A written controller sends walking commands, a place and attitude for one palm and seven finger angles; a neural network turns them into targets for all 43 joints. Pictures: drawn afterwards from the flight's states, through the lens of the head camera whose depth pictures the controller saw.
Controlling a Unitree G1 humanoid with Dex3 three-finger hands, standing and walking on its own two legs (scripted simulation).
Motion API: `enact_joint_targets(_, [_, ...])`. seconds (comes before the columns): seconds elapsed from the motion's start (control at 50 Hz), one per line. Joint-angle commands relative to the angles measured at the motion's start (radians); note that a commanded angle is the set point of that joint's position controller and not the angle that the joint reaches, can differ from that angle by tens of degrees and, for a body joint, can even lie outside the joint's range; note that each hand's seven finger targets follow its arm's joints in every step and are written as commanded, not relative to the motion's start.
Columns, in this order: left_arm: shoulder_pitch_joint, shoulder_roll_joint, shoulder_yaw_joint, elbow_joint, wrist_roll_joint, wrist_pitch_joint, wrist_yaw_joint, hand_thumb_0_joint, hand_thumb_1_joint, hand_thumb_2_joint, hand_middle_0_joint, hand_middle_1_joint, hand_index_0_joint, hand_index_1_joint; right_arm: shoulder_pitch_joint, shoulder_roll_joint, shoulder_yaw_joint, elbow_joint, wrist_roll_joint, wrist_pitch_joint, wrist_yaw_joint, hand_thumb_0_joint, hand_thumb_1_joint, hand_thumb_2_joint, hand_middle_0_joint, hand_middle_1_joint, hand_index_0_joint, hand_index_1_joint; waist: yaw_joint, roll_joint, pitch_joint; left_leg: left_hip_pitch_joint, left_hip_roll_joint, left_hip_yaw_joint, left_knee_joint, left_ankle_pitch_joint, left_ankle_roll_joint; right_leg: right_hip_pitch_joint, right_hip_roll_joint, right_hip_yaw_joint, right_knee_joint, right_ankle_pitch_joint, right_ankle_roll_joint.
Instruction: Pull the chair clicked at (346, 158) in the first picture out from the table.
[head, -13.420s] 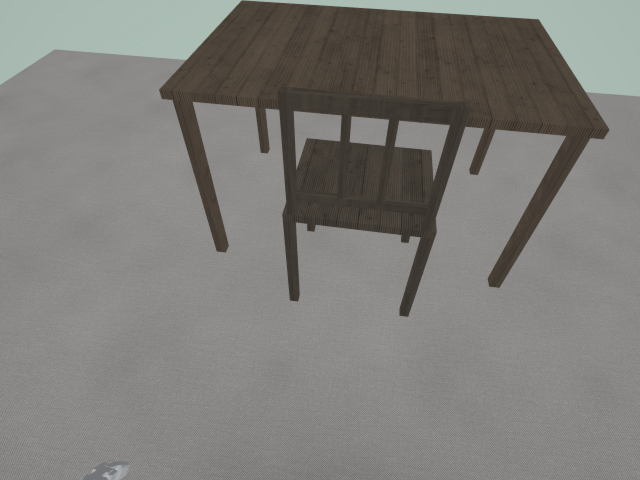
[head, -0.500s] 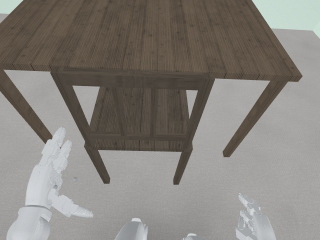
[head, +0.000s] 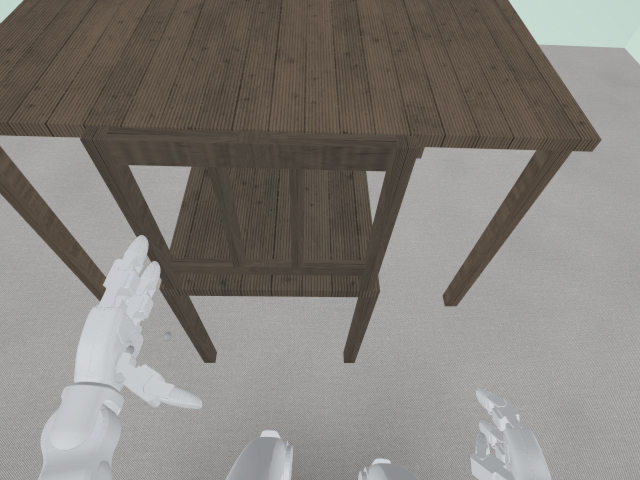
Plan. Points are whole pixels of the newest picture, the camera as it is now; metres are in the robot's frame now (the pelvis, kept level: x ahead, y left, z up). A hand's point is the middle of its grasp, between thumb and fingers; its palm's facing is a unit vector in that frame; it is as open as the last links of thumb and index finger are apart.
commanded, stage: aim the fingers beside a spindle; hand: left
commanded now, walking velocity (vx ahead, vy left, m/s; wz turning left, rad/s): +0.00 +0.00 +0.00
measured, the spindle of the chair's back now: (230, 220) +0.49 +0.17 -0.02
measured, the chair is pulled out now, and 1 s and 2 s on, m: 0.00 0.00 0.00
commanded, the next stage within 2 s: push the fingers through the gap in 1.66 s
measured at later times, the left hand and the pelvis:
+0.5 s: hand (199, 315) +0.31 +0.17 +0.02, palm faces +0.02 -1.00 -0.03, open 17.0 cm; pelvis +0.00 -0.01 -0.01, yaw -1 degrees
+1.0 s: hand (232, 294) +0.35 +0.14 +0.00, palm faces +0.02 -1.00 -0.03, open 17.0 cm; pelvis +0.00 -0.01 -0.03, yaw -1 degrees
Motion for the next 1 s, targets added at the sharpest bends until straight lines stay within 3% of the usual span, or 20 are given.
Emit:
enact_joint_targets(0.0, [-0.109,0.133,0.082,-0.176,-0.015,-0.068,0.018,0.000,-0.500,0.300,-0.060,-0.080,-0.060,-0.080,-0.032,-0.138,-0.068,-0.144,0.007,-0.040,-0.001,0.000,-0.900,-0.900,0.200,0.300,0.200,0.300,0.000,0.030,-0.234,0.285,0.022,-0.058,-0.157,0.177,-0.021,-0.004,-0.011,0.036,-0.150,0.192,-0.011])
enact_joint_targets(0.06, [-0.144,0.138,0.085,-0.155,-0.011,-0.085,0.021,0.000,-0.500,0.300,-0.060,-0.080,-0.060,-0.080,-0.028,-0.142,-0.071,-0.137,0.006,-0.037,-0.003,0.000,-0.900,-0.900,0.200,0.300,0.200,0.300,-0.004,-0.005,-0.220,0.258,0.024,-0.059,-0.145,0.162,-0.018,-0.019,-0.007,0.041,-0.144,0.180,-0.012])
enact_joint_targets(0.08, [-0.149,0.119,0.061,-0.168,-0.009,-0.092,0.020,0.000,-0.500,0.300,-0.060,-0.080,-0.060,-0.080,-0.034,-0.141,-0.071,-0.141,0.006,-0.038,-0.001,0.000,-0.900,-0.900,0.200,0.300,0.200,0.300,-0.005,0.033,-0.239,0.271,0.022,-0.058,-0.141,0.158,-0.018,-0.030,-0.011,0.043,-0.140,0.171,-0.011])
enact_joint_targets(0.1, [-0.186,0.100,0.032,-0.176,-0.005,-0.096,0.020,0.000,-0.500,0.300,-0.060,-0.080,-0.060,-0.080,-0.030,-0.140,-0.070,-0.138,0.006,-0.039,-0.001,0.000,-0.900,-0.900,0.200,0.300,0.200,0.300,-0.016,0.036,-0.246,0.283,0.024,-0.064,-0.141,0.158,-0.019,-0.040,-0.012,0.039,-0.135,0.166,-0.011])
enact_joint_targets(0.14, [-0.181,0.120,0.055,-0.172,-0.007,-0.104,0.027,0.000,-0.500,0.300,-0.060,-0.080,-0.060,-0.080,-0.023,-0.144,-0.075,-0.131,0.003,-0.039,-0.002,0.000,-0.900,-0.900,0.200,0.300,0.200,0.300,-0.008,0.034,-0.270,0.292,0.024,-0.064,-0.133,0.172,-0.020,-0.038,-0.012,0.042,-0.134,0.176,-0.012])
enact_joint_targets(0.16, [-0.174,0.124,0.051,-0.154,-0.001,-0.100,0.029,0.000,-0.500,0.300,-0.060,-0.080,-0.060,-0.080,-0.021,-0.147,-0.073,-0.130,0.003,-0.036,-0.002,0.000,-0.900,-0.900,0.200,0.300,0.200,0.300,-0.014,0.007,-0.262,0.275,0.025,-0.062,-0.126,0.174,-0.016,-0.036,-0.010,0.044,-0.133,0.183,-0.011])
enact_joint_targets(0.2, [-0.235,0.104,0.027,-0.151,0.006,-0.102,0.033,0.000,-0.500,0.300,-0.060,-0.080,-0.060,-0.080,-0.023,-0.144,-0.073,-0.122,0.002,-0.032,-0.003,0.000,-0.900,-0.900,0.200,0.300,0.200,0.300,-0.024,0.026,-0.272,0.274,0.023,-0.059,-0.114,0.178,-0.016,-0.052,-0.014,0.046,-0.121,0.194,-0.009])
enact_joint_targets(0.26, [-0.230,0.136,0.069,-0.109,0.008,-0.096,0.043,0.000,-0.500,0.300,-0.060,-0.080,-0.060,-0.080,-0.021,-0.147,-0.074,-0.119,0.000,-0.021,-0.003,0.000,-0.900,-0.900,0.200,0.300,0.200,0.300,-0.011,-0.007,-0.274,0.240,0.022,-0.055,-0.108,0.161,-0.015,-0.041,-0.010,0.051,-0.119,0.183,-0.010])
enact_joint_targets(0.3, [-0.282,0.109,0.038,-0.118,0.014,-0.099,0.047,0.000,-0.500,0.300,-0.060,-0.080,-0.060,-0.080,-0.028,-0.142,-0.072,-0.122,0.001,-0.016,-0.001,0.000,-0.900,-0.900,0.200,0.300,0.200,0.300,-0.017,0.037,-0.284,0.256,0.020,-0.054,-0.104,0.166,-0.017,-0.058,-0.014,0.052,-0.111,0.186,-0.011])
enact_joint_targets(0.4, [-0.301,0.105,0.036,-0.070,0.023,-0.094,0.064,0.000,-0.500,0.300,-0.060,-0.080,-0.060,-0.080,-0.021,-0.143,-0.072,-0.120,-0.001,0.001,0.003,0.000,-0.900,-0.900,0.200,0.300,0.200,0.300,-0.021,0.000,-0.287,0.237,0.022,-0.051,-0.090,0.169,-0.016,-0.066,-0.011,0.053,-0.103,0.198,-0.008])
enact_joint_targets(0.46, [-0.332,0.124,0.055,-0.049,0.031,-0.096,0.072,0.000,-0.500,0.300,-0.060,-0.080,-0.060,-0.080,-0.018,-0.145,-0.074,-0.118,-0.002,0.011,0.003,0.000,-0.900,-0.900,0.200,0.300,0.200,0.300,-0.016,0.003,-0.297,0.226,0.023,-0.051,-0.081,0.161,-0.016,-0.071,-0.009,0.055,-0.094,0.188,-0.012])
enact_joint_targets(0.54, [-0.403,0.082,0.005,-0.036,0.042,-0.099,0.086,0.000,-0.500,0.300,-0.060,-0.080,-0.060,-0.080,-0.017,-0.144,-0.073,-0.119,-0.004,0.019,0.007,0.000,-0.900,-0.900,0.200,0.300,0.200,0.300,-0.024,0.038,-0.302,0.245,0.023,-0.060,-0.077,0.152,-0.020,-0.110,-0.013,0.049,-0.084,0.170,-0.013])
enact_joint_targets(0.58, [-0.436,0.085,0.002,-0.011,0.052,-0.099,0.096,0.000,-0.500,0.300,-0.060,-0.080,-0.060,-0.080,-0.013,-0.146,-0.073,-0.115,-0.006,0.026,0.006,0.000,-0.900,-0.900,0.200,0.300,0.200,0.300,-0.033,0.008,-0.309,0.229,0.023,-0.057,-0.064,0.152,-0.016,-0.113,-0.012,0.053,-0.080,0.178,-0.010])
enact_joint_targets(0.68, [-0.468,0.095,0.019,0.013,0.063,-0.105,0.121,0.000,-0.500,0.300,-0.060,-0.080,-0.060,-0.080,-0.005,-0.146,-0.075,-0.109,-0.010,0.042,0.012,0.000,-0.900,-0.900,0.200,0.300,0.200,0.300,-0.022,0.019,-0.346,0.238,0.023,-0.063,-0.053,0.181,-0.021,-0.121,-0.012,0.050,-0.057,0.199,-0.014])
enact_joint_targets(0.74, [-0.476,0.056,-0.018,0.019,0.073,-0.109,0.134,0.000,-0.500,0.300,-0.060,-0.080,-0.060,-0.080,-0.003,-0.143,-0.077,-0.113,-0.013,0.052,0.019,0.000,-0.900,-0.900,0.200,0.300,0.200,0.300,-0.027,0.014,-0.364,0.247,0.023,-0.060,-0.046,0.196,-0.021,-0.127,-0.014,0.049,-0.051,0.214,-0.012])
enact_joint_targets(0.78, [-0.483,0.076,0.002,0.038,0.080,-0.111,0.145,0.000,-0.500,0.300,-0.060,-0.080,-0.060,-0.080,0.004,-0.145,-0.078,-0.108,-0.014,0.061,0.021,0.000,-0.900,-0.900,0.200,0.300,0.200,0.300,-0.023,0.003,-0.366,0.235,0.023,-0.060,-0.040,0.201,-0.022,-0.125,-0.011,0.051,-0.045,0.221,-0.013])
enact_joint_targets(0.82, [-0.507,0.046,-0.028,0.045,0.085,-0.115,0.151,0.000,-0.500,0.300,-0.060,-0.080,-0.060,-0.080,0.000,-0.142,-0.077,-0.109,-0.015,0.068,0.027,0.000,-0.900,-0.900,0.200,0.300,0.200,0.300,-0.028,0.019,-0.364,0.231,0.022,-0.063,-0.038,0.185,-0.023,-0.144,-0.012,0.047,-0.039,0.203,-0.014])
enact_joint_targets(0.86, [-0.505,0.067,-0.004,0.071,0.091,-0.119,0.164,0.000,-0.500,0.300,-0.060,-0.080,-0.060,-0.080,0.005,-0.145,-0.080,-0.104,-0.016,0.075,0.027,0.000,-0.900,-0.900,0.200,0.300,0.200,0.300,-0.028,-0.014,-0.356,0.212,0.023,-0.061,-0.031,0.183,-0.020,-0.140,-0.009,0.051,-0.038,0.207,-0.013])
enact_joint_targets(0.94, [-0.551,0.036,-0.039,0.062,0.099,-0.134,0.173,0.000,-0.500,0.300,-0.060,-0.080,-0.060,-0.080,0.006,-0.141,-0.081,-0.102,-0.017,0.086,0.031,0.000,-0.900,-0.900,0.200,0.300,0.200,0.300,-0.035,0.017,-0.381,0.225,0.022,-0.056,-0.018,0.195,-0.022,-0.155,-0.011,0.054,-0.027,0.221,-0.014])
enact_joint_targets(0.98, [-0.558,0.051,-0.024,0.076,0.102,-0.135,0.180,0.000,-0.500,0.300,-0.060,-0.080,-0.060,-0.080,0.012,-0.144,-0.083,-0.098,-0.018,0.091,0.033,0.000,-0.900,-0.900,0.200,0.300,0.200,0.300,-0.035,0.002,-0.384,0.216,0.024,-0.059,-0.012,0.194,-0.022,-0.159,-0.010,0.054,-0.023,0.219,-0.013])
